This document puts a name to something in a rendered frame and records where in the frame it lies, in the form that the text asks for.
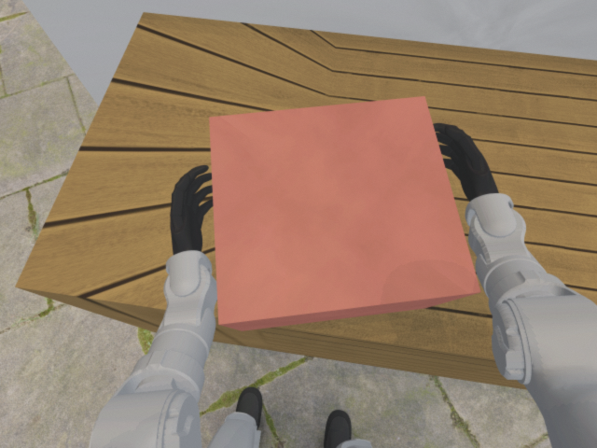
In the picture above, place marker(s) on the right robot forearm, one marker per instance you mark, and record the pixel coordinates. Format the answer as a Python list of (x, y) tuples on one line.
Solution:
[(504, 266)]

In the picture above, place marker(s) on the left robot forearm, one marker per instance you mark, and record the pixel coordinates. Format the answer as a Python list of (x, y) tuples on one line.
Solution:
[(182, 343)]

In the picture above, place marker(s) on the robot left hand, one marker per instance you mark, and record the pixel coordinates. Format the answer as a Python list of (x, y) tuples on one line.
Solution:
[(186, 214)]

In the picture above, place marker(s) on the pedestal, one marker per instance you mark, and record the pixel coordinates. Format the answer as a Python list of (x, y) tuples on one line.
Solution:
[(533, 117)]

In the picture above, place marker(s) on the robot left shin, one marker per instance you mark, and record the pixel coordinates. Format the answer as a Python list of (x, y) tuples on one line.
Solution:
[(242, 416)]

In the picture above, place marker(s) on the right robot upper arm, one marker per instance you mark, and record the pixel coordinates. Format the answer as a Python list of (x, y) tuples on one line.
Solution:
[(549, 344)]

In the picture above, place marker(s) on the carton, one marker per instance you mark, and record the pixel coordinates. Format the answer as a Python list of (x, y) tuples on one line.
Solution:
[(332, 212)]

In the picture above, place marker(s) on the left robot upper arm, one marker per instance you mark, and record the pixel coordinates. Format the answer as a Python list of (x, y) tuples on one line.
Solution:
[(154, 419)]

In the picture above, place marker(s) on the robot right hand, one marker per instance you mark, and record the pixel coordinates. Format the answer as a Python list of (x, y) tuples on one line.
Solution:
[(466, 161)]

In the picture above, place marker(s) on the robot right foot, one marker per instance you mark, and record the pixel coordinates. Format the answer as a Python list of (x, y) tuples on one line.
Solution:
[(338, 429)]

